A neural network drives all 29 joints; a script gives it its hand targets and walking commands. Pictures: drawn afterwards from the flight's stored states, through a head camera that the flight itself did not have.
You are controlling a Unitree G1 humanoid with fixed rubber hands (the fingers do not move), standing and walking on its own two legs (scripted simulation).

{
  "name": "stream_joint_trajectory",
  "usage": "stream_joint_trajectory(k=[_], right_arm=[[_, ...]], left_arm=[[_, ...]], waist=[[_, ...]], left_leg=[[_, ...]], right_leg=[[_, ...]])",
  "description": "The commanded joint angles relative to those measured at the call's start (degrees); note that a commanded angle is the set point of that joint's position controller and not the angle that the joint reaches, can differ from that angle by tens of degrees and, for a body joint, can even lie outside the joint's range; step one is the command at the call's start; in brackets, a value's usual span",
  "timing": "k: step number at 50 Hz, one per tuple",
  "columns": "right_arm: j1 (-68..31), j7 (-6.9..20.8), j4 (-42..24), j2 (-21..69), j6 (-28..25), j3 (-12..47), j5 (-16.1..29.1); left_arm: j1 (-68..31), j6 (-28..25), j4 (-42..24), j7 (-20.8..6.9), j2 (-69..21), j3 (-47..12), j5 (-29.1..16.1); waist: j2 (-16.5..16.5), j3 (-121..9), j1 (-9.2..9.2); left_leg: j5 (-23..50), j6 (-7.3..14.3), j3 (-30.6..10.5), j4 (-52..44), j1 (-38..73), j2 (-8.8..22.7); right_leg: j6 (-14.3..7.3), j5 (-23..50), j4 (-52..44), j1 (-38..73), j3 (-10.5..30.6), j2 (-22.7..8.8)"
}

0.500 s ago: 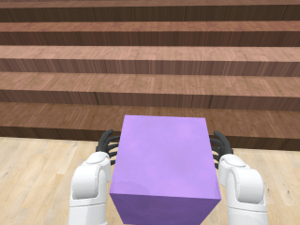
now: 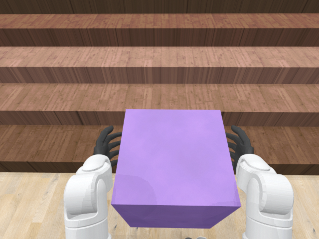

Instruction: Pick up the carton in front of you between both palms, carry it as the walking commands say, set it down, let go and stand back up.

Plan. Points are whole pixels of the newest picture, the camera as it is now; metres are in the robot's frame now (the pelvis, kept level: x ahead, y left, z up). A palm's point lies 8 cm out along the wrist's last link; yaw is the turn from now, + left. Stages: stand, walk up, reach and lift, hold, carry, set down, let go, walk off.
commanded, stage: carry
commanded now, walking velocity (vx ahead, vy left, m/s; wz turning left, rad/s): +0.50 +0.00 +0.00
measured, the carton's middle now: (171, 173) +0.28 -0.01 +0.03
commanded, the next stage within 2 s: none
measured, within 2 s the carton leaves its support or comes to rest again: neither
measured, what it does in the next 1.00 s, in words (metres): walks ahead: right foot, then left foot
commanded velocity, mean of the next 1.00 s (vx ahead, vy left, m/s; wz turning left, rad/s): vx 0.45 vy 0.00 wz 0.00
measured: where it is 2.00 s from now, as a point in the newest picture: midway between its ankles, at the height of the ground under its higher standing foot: (160, 98)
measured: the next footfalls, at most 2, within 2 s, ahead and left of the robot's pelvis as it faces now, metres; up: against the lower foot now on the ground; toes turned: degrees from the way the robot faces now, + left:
right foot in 0.04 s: +0.22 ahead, -0.10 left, +0.00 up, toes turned -9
left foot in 0.54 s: +0.52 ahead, +0.07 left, +0.00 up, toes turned +8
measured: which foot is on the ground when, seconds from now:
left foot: down 0.00-0.08, up 0.10-0.52, down 0.54-1.00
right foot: up 0.00-0.02, down 0.04-0.56, up 0.58-1.00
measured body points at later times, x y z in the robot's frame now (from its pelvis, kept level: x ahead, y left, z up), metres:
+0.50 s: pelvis +0.32 -0.01 +0.00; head +0.35 -0.02 +0.45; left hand +0.69 +0.15 +0.16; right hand +0.70 -0.15 +0.16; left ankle +0.46 +0.09 -0.71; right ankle +0.18 -0.09 -0.73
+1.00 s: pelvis +0.66 -0.01 +0.01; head +0.74 +0.01 +0.45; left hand +1.05 +0.14 +0.14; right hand +1.05 -0.16 +0.15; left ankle +0.48 +0.06 -0.72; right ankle +0.82 -0.09 -0.57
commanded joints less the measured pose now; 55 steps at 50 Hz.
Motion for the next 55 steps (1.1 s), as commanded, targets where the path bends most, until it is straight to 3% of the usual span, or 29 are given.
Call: stream_joint_trajectory(k=[1,2,3,4,5,8,11,17,23,26,27,28,29,30,32,34,38,39,43,46,47,48,49,50,51,52,53,54,55], right_arm=[[-30.40,15.01,-7.45,44.08,1.14,41.62,25.02],[-31.23,14.64,-8.02,42.30,1.72,41.39,24.67],[-33.57,14.34,-8.31,40.09,2.24,41.08,24.16],[-35.63,14.03,-8.57,39.66,3.14,41.16,24.68],[-37.64,13.82,-7.74,39.06,3.55,40.05,24.46],[-41.55,13.26,-3.72,41.70,3.85,39.13,24.18],[-47.31,11.84,0.26,41.56,3.48,38.27,22.91],[-55.26,9.82,11.58,40.91,4.84,34.66,21.23],[-69.48,10.13,19.89,44.48,5.00,31.79,24.14],[-73.81,10.41,24.14,45.70,4.86,28.54,25.17],[-74.63,10.65,25.33,46.14,4.75,27.29,25.40],[-75.26,10.93,26.91,46.79,4.84,26.35,25.92],[-77.77,10.88,27.95,45.25,4.58,25.04,25.44],[-77.86,11.23,28.49,48.66,4.49,25.43,27.05],[-83.55,11.91,23.52,53.13,3.87,26.35,30.14],[-88.31,11.87,18.75,56.37,3.65,27.02,31.97],[-84.83,11.02,12.20,54.70,3.21,28.00,30.38],[-83.29,10.78,11.04,53.48,3.13,28.53,29.29],[-78.96,10.80,9.12,49.68,2.79,32.95,28.12],[-78.02,12.04,10.65,48.52,3.15,34.05,29.28],[-77.23,12.52,11.44,48.54,3.38,33.25,30.19],[-76.60,13.01,12.93,48.03,3.90,32.93,29.94],[-75.72,13.20,14.24,47.16,4.02,32.00,29.30],[-76.08,13.48,15.10,47.76,3.94,32.08,28.32],[-77.43,13.82,15.28,48.76,3.74,32.32,27.86],[-78.35,14.05,15.07,50.34,3.13,32.45,26.86],[-72.18,13.43,17.72,49.82,2.87,30.24,24.41],[-71.55,12.58,17.93,48.96,2.24,28.78,21.96],[-70.90,11.91,16.65,48.34,1.95,27.49,19.87]], left_arm=[[-28.64,0.69,-5.08,-11.95,-46.26,-39.40,-22.15],[-29.47,1.19,-5.19,-11.96,-44.63,-38.95,-22.39],[-30.28,1.82,-4.97,-11.95,-42.85,-38.31,-22.61],[-32.06,2.02,-3.25,-11.99,-40.23,-37.26,-22.36],[-33.05,2.59,-3.17,-11.99,-41.00,-37.46,-23.42],[-41.74,3.53,-4.31,-12.31,-42.61,-39.04,-25.85],[-49.16,3.72,-2.17,-12.87,-42.32,-39.71,-27.90],[-58.03,4.99,10.21,-13.53,-41.34,-35.65,-29.67],[-70.20,4.74,20.41,-12.88,-44.55,-30.83,-29.57],[-75.22,4.73,24.20,-12.08,-47.15,-28.11,-29.57],[-76.80,4.62,24.91,-11.87,-47.73,-27.63,-29.29],[-78.19,4.52,26.31,-11.54,-47.63,-26.86,-28.31],[-78.40,4.88,28.93,-11.04,-48.98,-25.44,-27.87],[-80.30,4.73,26.90,-10.42,-48.75,-24.30,-27.13],[-83.83,4.46,23.96,-9.37,-50.90,-23.58,-25.79],[-83.28,4.11,21.95,-8.38,-51.37,-22.49,-24.24],[-77.38,3.15,17.87,-6.92,-49.52,-22.90,-20.59],[-75.58,2.92,16.77,-6.68,-48.78,-23.48,-19.68],[-74.47,2.53,13.71,-6.51,-46.80,-28.64,-18.67],[-73.49,2.90,13.78,-6.94,-44.18,-30.05,-18.96],[-73.27,3.09,14.79,-6.98,-43.59,-30.16,-19.11],[-71.89,3.29,17.18,-6.98,-43.42,-30.41,-19.29],[-71.31,3.51,17.74,-7.23,-44.38,-31.20,-20.20],[-73.08,3.21,17.19,-7.61,-46.47,-31.85,-21.37],[-73.05,2.66,16.38,-8.12,-48.82,-32.90,-22.61],[-75.19,1.88,15.22,-8.91,-50.05,-34.18,-24.31],[-72.14,1.52,17.20,-9.71,-52.99,-34.67,-27.30],[-73.04,1.06,15.32,-10.60,-54.48,-35.20,-29.30],[-75.65,0.72,13.72,-11.26,-56.82,-36.53,-31.28]], waist=[[9.15,-11.18,2.20],[6.84,-14.71,2.97],[1.59,-18.49,4.88],[-14.58,-22.11,4.40],[-15.81,-21.59,4.12],[-2.48,-18.33,4.19],[-6.15,-19.05,4.13],[-7.15,-14.92,4.96],[-8.91,-11.40,5.93],[-7.42,-18.79,-0.15],[-3.52,-22.20,-2.42],[3.80,-23.80,-3.46],[17.72,-29.78,-2.07],[15.81,-30.87,-2.79],[5.51,-26.86,-2.60],[1.91,-28.03,-1.93],[3.50,-28.31,-2.25],[6.86,-29.18,-3.32],[4.03,-25.41,-7.66],[2.90,-17.45,-4.03],[1.08,-15.13,-1.99],[2.68,-17.50,0.18],[15.85,-24.12,4.02],[20.12,-30.94,10.26],[10.79,-37.22,16.38],[-11.13,-43.86,13.15],[-18.32,-52.31,12.31],[-11.40,-50.32,11.94],[-7.42,-43.03,11.05]], left_leg=[[51.06,3.74,2.24,10.34,-3.90,8.87],[48.20,2.50,4.02,20.16,-7.73,6.94],[33.78,1.38,3.38,33.45,-15.92,5.67],[12.82,-0.70,1.15,51.44,-32.13,-1.94],[-3.60,1.01,-6.34,60.97,-38.98,-4.14],[3.28,3.36,-10.26,58.62,-40.97,3.49],[6.70,2.71,-7.79,51.52,-38.21,3.53],[12.96,1.34,-3.69,36.59,-45.80,2.99],[20.69,4.10,0.60,19.56,-39.89,-1.09],[21.88,5.56,5.05,13.79,-17.94,-6.07],[22.40,4.89,3.41,12.56,-6.37,-4.17],[28.12,5.09,-12.37,15.21,3.78,7.10],[27.47,15.47,-37.78,10.05,17.35,18.99],[18.86,17.76,-40.65,7.40,18.01,19.52],[32.04,15.44,-30.79,9.38,11.77,16.12],[36.42,12.98,-25.23,11.10,10.76,14.73],[42.02,12.98,-21.28,12.68,15.24,13.50],[43.45,14.66,-21.65,12.95,18.08,14.16],[45.01,17.58,-26.68,12.31,33.36,19.01],[38.05,12.86,-18.82,4.86,24.05,12.98],[47.62,11.07,-10.61,-0.58,8.45,9.01],[83.98,10.27,-4.14,0.82,-5.61,4.57],[107.21,10.05,-2.12,9.82,-7.46,6.44],[112.54,8.05,-1.96,21.91,-4.30,8.82],[101.25,4.78,-0.37,42.19,-3.82,5.68],[18.43,-1.33,-4.77,69.99,-24.88,-6.33],[2.92,-1.33,-19.68,93.99,-33.97,-16.27],[4.72,0.49,-23.39,97.50,-38.98,-12.55],[4.72,1.58,-20.01,94.31,-44.77,-9.44]], right_leg=[[-1.36,3.53,-4.36,21.51,-5.30,5.33],[-1.32,0.01,-5.13,31.74,-6.33,6.14],[-1.17,-7.17,-5.22,41.93,1.99,-0.64],[-9.61,-19.45,-13.06,49.58,33.99,-17.85],[-13.04,-15.18,-19.04,49.27,43.04,-20.50],[-9.43,1.36,-16.01,40.05,26.32,-16.86],[-7.84,3.92,-17.15,35.42,17.57,-13.93],[-9.75,9.92,-18.31,38.61,11.85,-11.48],[-7.53,24.03,-13.60,40.18,5.24,-8.07],[-3.84,36.13,6.53,35.03,-1.33,-5.61],[-2.65,25.51,17.23,28.30,-1.85,-3.45],[-2.00,3.50,27.36,16.17,1.32,-1.12],[-0.02,-22.41,44.46,-1.60,6.07,7.01],[-1.50,-21.10,53.03,-7.05,11.04,5.20],[-2.54,-16.80,57.11,-12.09,11.68,2.65],[-2.66,-14.48,56.41,-13.36,11.69,1.28],[-2.50,-14.68,52.91,-22.17,9.20,0.80],[-2.92,-16.69,57.66,-26.44,7.85,1.79],[-5.87,-29.73,84.40,-54.18,8.47,-0.14],[-5.93,-31.62,71.66,-50.78,4.63,-1.74],[-5.90,-29.21,49.28,-30.51,1.99,-1.56],[-6.70,-19.02,38.84,-8.04,-6.21,5.95],[-7.42,-9.11,34.82,5.75,-7.57,9.07],[-7.21,-4.10,27.37,15.68,-4.25,9.05],[-6.96,7.23,10.50,26.84,-1.43,10.09],[-18.38,54.50,2.52,46.75,32.35,-9.31],[-25.25,77.60,0.42,56.20,52.08,-16.51],[-22.74,68.21,4.38,57.41,44.07,-15.31],[-18.44,53.54,4.01,53.99,39.36,-12.86]])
